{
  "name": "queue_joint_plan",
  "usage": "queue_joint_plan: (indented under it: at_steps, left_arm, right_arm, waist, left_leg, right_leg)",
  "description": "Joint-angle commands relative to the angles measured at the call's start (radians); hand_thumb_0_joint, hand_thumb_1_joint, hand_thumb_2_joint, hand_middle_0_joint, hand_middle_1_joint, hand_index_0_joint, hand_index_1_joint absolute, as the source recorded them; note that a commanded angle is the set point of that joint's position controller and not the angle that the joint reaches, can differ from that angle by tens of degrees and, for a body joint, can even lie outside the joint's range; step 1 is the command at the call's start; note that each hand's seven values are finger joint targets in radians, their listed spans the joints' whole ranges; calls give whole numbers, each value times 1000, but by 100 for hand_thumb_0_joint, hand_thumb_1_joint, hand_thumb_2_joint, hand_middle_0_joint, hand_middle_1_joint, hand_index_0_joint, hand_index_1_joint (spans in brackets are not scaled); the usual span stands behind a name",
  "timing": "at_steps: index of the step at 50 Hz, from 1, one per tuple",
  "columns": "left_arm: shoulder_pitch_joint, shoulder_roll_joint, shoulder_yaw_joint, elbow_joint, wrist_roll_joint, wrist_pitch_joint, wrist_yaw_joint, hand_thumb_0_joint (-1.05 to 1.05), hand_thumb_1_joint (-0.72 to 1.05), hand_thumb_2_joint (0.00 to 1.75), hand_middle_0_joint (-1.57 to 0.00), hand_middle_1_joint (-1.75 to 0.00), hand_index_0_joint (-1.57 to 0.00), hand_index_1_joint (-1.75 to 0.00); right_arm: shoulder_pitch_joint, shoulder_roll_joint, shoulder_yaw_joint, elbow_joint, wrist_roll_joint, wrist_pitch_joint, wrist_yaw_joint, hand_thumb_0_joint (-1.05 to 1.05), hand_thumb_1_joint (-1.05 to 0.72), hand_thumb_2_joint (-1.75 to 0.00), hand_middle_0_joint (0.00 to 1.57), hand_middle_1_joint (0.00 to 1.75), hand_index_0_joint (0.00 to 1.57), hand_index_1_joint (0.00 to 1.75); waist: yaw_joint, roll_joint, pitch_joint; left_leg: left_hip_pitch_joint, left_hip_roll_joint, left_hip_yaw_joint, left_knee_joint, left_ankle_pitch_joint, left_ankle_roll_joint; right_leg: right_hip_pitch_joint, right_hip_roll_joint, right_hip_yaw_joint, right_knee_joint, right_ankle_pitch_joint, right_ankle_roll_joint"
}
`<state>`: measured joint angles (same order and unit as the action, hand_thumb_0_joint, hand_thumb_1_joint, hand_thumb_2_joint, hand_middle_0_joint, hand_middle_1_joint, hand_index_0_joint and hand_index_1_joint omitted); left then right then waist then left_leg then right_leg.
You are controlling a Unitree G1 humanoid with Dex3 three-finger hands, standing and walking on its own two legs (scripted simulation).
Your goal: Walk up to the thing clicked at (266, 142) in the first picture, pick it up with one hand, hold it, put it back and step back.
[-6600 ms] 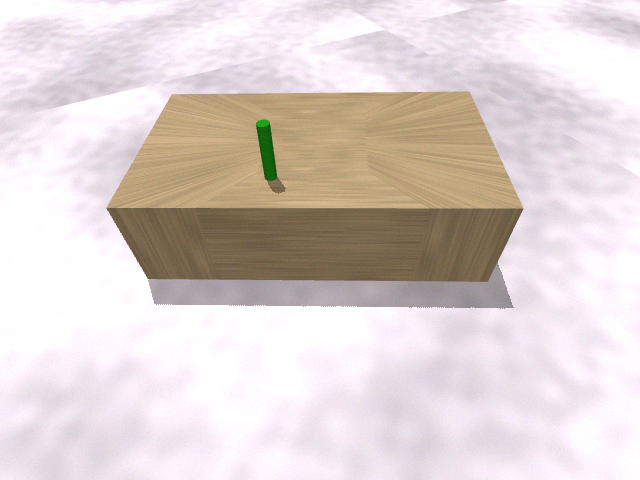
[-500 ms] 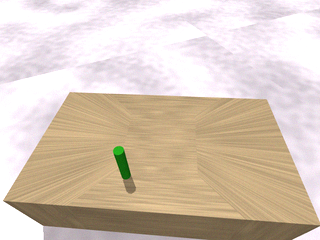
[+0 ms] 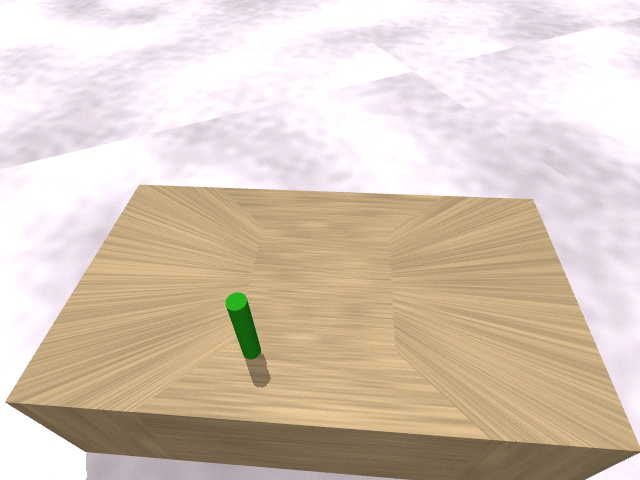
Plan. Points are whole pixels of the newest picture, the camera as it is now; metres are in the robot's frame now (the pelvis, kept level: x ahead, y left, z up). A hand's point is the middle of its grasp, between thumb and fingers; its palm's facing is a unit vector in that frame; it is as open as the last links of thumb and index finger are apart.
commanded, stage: go down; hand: left
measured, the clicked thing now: (244, 328) +0.50 +0.20 -0.29
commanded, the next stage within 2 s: none
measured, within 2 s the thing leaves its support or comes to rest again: neither
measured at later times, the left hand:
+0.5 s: hand out of the picture +0.15 +0.26 -0.15, palm faces +0.05 -0.94 -0.34, open 15.3 cm
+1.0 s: hand out of the picture +0.16 +0.27 -0.14, palm faces +0.05 -0.95 -0.32, open 17.1 cm
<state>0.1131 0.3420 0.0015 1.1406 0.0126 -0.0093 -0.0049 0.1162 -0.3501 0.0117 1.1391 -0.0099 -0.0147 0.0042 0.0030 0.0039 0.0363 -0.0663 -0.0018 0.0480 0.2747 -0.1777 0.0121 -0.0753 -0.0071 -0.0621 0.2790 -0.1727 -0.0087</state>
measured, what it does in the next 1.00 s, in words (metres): stands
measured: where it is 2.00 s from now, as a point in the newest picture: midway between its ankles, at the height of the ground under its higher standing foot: outside the picture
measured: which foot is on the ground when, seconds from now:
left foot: down 0.00-1.00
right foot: down 0.00-1.00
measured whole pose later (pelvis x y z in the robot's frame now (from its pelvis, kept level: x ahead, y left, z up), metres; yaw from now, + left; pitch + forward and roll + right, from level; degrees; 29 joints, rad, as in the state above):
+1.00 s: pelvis +0.02 +0.01 -0.04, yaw +1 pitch +10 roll -2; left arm 0.28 0.35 0.16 0.37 0.02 0.42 -0.09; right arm 0.25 -0.25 0.01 0.62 0.03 -0.16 -0.10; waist -0.02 0.03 -0.11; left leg -0.54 0.02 0.01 0.80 -0.45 0.03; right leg -0.50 -0.01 -0.09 0.74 -0.41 0.00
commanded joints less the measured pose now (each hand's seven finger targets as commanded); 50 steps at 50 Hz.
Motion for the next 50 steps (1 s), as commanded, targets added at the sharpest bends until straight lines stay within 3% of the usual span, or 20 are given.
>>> queue_joint_plan:
  at_steps: [1, 2, 3, 4, 5, 6, 7, 8, 10, 12, 17, 19, 22, 25, 26, 27, 30, 32, 39, 50]
  left_arm:
    - [-41, 219, 33, -57, -3, -25, 18, 0, 90, 90, -20, -30, -20, -30]
    - [-42, 217, 32, -58, -3, -26, 17, 0, 82, 82, -12, -22, -12, -22]
    - [-393, 53, 38, -409, -62, -117, 36, 0, 74, 74, -4, -14, -4, -14]
    - [-540, 126, 73, -389, -59, -109, 41, 0, 66, 66, -2, -6, -2, -6]
    - [-271, 164, 110, -108, -39, -45, 43, 0, 58, 58, -1, -2, -1, -2]
    - [-227, 192, 135, -109, -31, -34, 29, 0, 50, 50, -1, -1, -1, -1]
    - [-312, 241, 147, -211, -13, -41, 20, 0, 42, 42, -1, -2, -1, -1]
    - [-346, 336, 211, -293, -1, -52, 20, 0, 34, 34, -2, -3, -3, -1]
    - [-83, 215, 194, -82, 34, 0, -9, 0, 19, 18, -3, -4, -4, -2]
    - [-66, 284, 255, -241, 52, 28, -11, 0, 11, 14, -4, -4, -5, -2]
    - [-72, 200, 193, -376, 39, 178, -12, 0, -13, 8, -5, -2, -6, -1]
    - [-78, 178, 169, -430, 30, 217, -20, 0, -25, 7, -6, -1, -6, -1]
    - [-73, 174, 187, -513, 10, 251, -26, 0, -40, 4, -7, -3, -7, -3]
    - [-31, 211, 226, -543, 17, 263, -28, 0, -46, 5, -7, -4, -6, -4]
    - [-112, 215, 209, -654, 17, 252, -34, 0, -46, 5, -7, -4, -6, -4]
    - [-82, 227, 232, -651, 21, 252, -32, 0, -48, 4, -7, -4, -7, -5]
    - [-48, 212, 217, -718, 29, 257, -35, 0, -46, 5, -7, -4, -7, -5]
    - [4, 237, 248, -727, 33, 269, -35, 0, -48, 3, -8, -4, -7, -4]
    - [104, 199, 216, -827, 20, 347, -59, 0, -48, 2, -8, -3, -7, -3]
    - [184, 215, 248, -920, 10, 408, -70, 0, -51, 3, -8, -2, -7, -3]
  right_arm:
    - [-42, -212, -38, -57, -1, -22, -18, 0, -90, -90, 20, 30, 20, 30]
    - [-38, -212, -38, -56, -1, -22, -18, 0, -98, -88, 18, 26, 18, 26]
    - [-9, -48, -2, -336, 71, -68, -38, 0, -105, -94, 20, 30, 20, 30]
    - [39, -86, -15, -299, 70, -66, -46, 0, -105, -94, 20, 30, 20, 30]
    - [80, -100, -17, -270, 68, -48, -49, 0, -105, -94, 20, 30, 20, 30]
    - [87, -104, -32, -303, 65, -40, -47, 0, -103, -93, 20, 30, 20, 30]
    - [100, -105, -48, -332, 57, -42, -54, 0, -105, -94, 20, 30, 20, 30]
    - [121, -114, -65, -346, 55, -49, -64, 0, -103, -93, 20, 30, 20, 30]
    - [156, -95, -75, -375, 40, -48, -56, 0, -100, -92, 20, 30, 20, 30]
    - [143, -93, -90, -437, 43, -51, -60, 0, -97, -91, 20, 30, 20, 30]
    - [66, -73, -68, -546, 59, -63, -72, 0, -94, -90, 20, 30, 20, 30]
    - [70, -66, -64, -567, 61, -74, -75, 0, -91, -90, 20, 30, 20, 30]
    - [98, -62, -61, -584, 62, -94, -77, 0, -86, -88, 20, 30, 20, 30]
    - [119, -71, -67, -591, 58, -113, -81, 0, -85, -88, 20, 30, 20, 30]
    - [119, -65, -67, -594, 56, -122, -82, 0, -84, -88, 20, 30, 20, 30]
    - [123, -63, -68, -595, 54, -129, -85, 0, -84, -88, 20, 30, 20, 30]
    - [131, -56, -64, -596, 49, -146, -96, 0, -85, -88, 20, 30, 20, 30]
    - [125, -58, -64, -600, 46, -156, -100, 0, -84, -88, 20, 30, 20, 30]
    - [113, -53, -58, -616, 41, -171, -117, 0, -83, -88, 20, 30, 20, 30]
    - [128, -48, -60, -649, 36, -195, -125, 0, -83, -88, 20, 30, 20, 30]
  waist:
    - [-3, -13, -64]
    - [-4, -6, -66]
    - [-127, 19, 63]
    - [-91, -8, -11]
    - [-74, -49, 11]
    - [-36, -51, 2]
    - [-31, -41, -108]
    - [-11, 27, -217]
    - [-13, -30, -212]
    - [43, 43, -352]
    - [4, 27, -172]
    - [-7, -3, -148]
    - [-12, -6, -166]
    - [-22, 2, -212]
    - [-29, 19, -242]
    - [-29, 26, -271]
    - [-35, 56, -283]
    - [-29, 69, -286]
    - [-31, 90, -279]
    - [-29, 74, -310]
  left_leg:
    - [4, 156, -122, -32, 183, 9]
    - [4, 156, -121, -30, 186, 11]
    - [-145, 4, -9, 38, 32, 8]
    - [-137, 3, -14, 59, 6, 13]
    - [-174, -8, -10, 78, -14, 18]
    - [-207, -4, -7, 108, 3, 16]
    - [-183, -7, -7, 139, 38, 16]
    - [-149, -7, -11, 153, 83, 10]
    - [-224, -10, -26, 209, 129, 10]
    - [-193, -28, -17, 213, 198, 4]
    - [-239, -14, -28, 188, 98, -1]
    - [-268, -6, -29, 199, 27, 3]
    - [-279, 1, -37, 221, 6, 4]
    - [-268, 12, -49, 259, 53, 1]
    - [-264, 10, -51, 278, 69, 2]
    - [-255, 7, -49, 296, 99, 3]
    - [-256, 7, -52, 329, 149, 0]
    - [-274, 9, -55, 348, 169, -3]
    - [-287, 17, -73, 394, 254, -5]
    - [-347, 28, -96, 468, 291, 0]
  right_leg:
    - [4, -148, 126, -34, 163, -15]
    - [8, -149, 129, -36, 170, -16]
    - [-234, 2, 44, 35, 87, -9]
    - [-172, -3, 37, 44, 50, -8]
    - [-178, 3, 27, 49, 15, -13]
    - [-183, 2, 22, 76, 10, -13]
    - [-182, -3, 34, 105, 46, -12]
    - [-147, -8, 42, 133, 98, -14]
    - [-148, -7, 37, 185, 147, -16]
    - [-57, -13, 46, 195, 212, -20]
    - [-177, 5, 24, 153, 71, -26]
    - [-223, 9, 18, 162, -1, -23]
    - [-246, 14, 14, 192, -26, -21]
    - [-258, 22, 11, 241, 17, -21]
    - [-264, 19, 15, 256, 37, -21]
    - [-250, 15, 19, 270, 69, -18]
    - [-271, 14, 23, 302, 112, -19]
    - [-273, 14, 20, 315, 120, -19]
    - [-312, 22, 6, 353, 139, -19]
    - [-373, 27, -8, 425, 120, -15]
